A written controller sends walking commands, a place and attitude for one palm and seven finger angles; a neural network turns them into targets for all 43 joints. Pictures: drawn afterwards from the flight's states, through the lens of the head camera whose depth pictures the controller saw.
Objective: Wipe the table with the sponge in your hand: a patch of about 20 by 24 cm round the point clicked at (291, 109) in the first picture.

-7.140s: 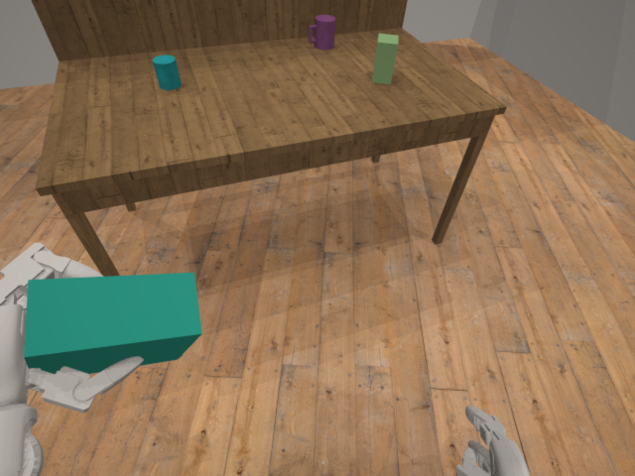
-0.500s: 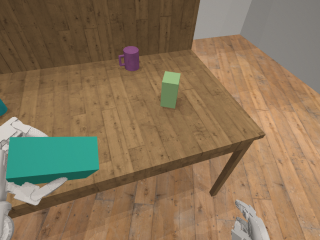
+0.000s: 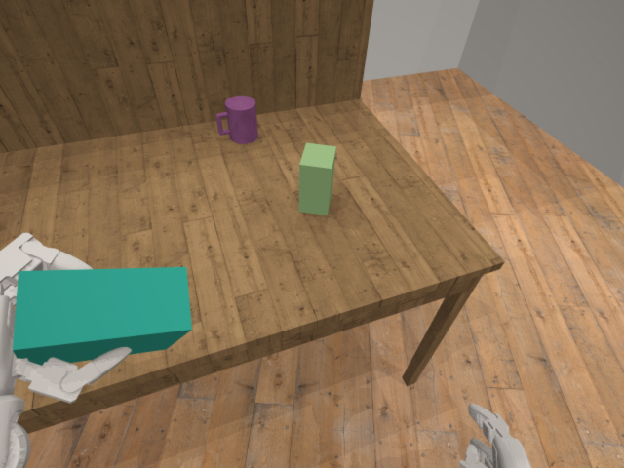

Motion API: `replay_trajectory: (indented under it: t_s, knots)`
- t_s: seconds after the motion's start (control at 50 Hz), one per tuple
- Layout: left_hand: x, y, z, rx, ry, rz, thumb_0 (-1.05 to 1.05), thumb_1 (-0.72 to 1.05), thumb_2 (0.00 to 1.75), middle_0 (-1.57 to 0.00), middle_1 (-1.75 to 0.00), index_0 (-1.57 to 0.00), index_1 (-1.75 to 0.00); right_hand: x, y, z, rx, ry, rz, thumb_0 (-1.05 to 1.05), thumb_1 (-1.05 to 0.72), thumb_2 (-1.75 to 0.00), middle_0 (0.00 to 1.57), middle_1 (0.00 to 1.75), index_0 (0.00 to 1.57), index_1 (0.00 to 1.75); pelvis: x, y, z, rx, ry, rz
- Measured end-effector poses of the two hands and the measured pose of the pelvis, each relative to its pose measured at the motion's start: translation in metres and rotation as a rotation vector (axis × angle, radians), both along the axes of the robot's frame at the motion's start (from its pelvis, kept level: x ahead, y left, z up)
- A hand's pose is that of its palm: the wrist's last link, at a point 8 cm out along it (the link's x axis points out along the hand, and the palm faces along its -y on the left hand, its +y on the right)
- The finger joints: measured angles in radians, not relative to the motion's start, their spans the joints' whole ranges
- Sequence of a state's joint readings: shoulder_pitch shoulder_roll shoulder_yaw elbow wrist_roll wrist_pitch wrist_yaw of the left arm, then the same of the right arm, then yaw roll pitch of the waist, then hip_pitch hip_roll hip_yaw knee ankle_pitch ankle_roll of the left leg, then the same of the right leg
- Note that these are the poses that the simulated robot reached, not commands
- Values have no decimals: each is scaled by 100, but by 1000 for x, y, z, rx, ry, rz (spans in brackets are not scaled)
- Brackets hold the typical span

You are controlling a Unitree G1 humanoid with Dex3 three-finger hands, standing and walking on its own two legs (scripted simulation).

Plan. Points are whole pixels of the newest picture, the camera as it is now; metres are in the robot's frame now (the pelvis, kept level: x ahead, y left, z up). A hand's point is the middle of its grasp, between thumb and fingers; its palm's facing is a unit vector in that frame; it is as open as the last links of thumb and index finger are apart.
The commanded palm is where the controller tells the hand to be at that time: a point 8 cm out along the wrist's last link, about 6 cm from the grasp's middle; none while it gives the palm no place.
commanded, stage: shuffle to correct the standing spot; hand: left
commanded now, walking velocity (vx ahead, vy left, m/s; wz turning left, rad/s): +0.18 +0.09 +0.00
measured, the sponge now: (131, 315) +0.23 +0.20 +0.14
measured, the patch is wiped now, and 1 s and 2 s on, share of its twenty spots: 0.00 0.00 0.00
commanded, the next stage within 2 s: come to a stop and stand still in 1.18 s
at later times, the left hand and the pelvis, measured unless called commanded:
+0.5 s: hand (90, 302) +0.23 +0.24 +0.16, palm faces +0.37 -0.84 -0.40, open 10.3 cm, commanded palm +0.18 +0.27 +0.19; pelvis +0.02 -0.01 +0.00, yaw -1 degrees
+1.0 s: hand (74, 286) +0.25 +0.26 +0.16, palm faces +0.35 -0.85 -0.40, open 10.3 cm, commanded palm +0.20 +0.30 +0.19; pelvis +0.03 +0.02 +0.00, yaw -1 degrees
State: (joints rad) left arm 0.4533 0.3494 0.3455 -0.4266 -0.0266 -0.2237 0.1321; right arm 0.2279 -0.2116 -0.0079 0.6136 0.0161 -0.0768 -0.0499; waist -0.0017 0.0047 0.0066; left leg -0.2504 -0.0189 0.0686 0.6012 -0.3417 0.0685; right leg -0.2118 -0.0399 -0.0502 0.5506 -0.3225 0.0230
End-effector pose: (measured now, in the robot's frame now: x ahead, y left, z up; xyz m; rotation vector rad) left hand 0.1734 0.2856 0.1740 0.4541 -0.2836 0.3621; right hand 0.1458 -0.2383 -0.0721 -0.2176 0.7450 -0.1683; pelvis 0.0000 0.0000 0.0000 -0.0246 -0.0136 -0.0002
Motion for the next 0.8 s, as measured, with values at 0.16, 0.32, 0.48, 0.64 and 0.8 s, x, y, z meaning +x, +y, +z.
replay_trajectory:
  t_s: [0.16,0.32,0.48,0.64,0.8]
  knots:
    - [8,-10,4,16,-12,-17,-1,-51,100,-69,-136,-71,-135,17,-6,1,10,-23,8,1,-91,-90,20,30,20,30,8,-7,-2,3,4,2]
    - [13,-13,4,22,9,-7,-1,-51,100,-69,-136,-71,-135,30,-6,1,22,-28,19,1,-91,-90,20,30,20,30,13,-11,-2,3,12,8]
    - [18,-9,-1,8,26,-13,-1,-51,100,-69,-136,-71,-135,33,-3,4,8,-23,18,1,-91,-90,20,30,20,30,15,-6,-1,21,6,-17]
    - [20,-11,9,42,4,-48,-1,-51,100,-69,-136,-71,-135,29,2,0,29,1,28,1,-91,-90,20,30,20,30,16,-4,0,0,13,0]
    - [30,4,1,41,35,-23,-1,-51,100,-69,-136,-71,-135,23,9,-3,19,-3,-8,1,-91,-90,20,30,20,30,21,8,-2,30,2,-29]
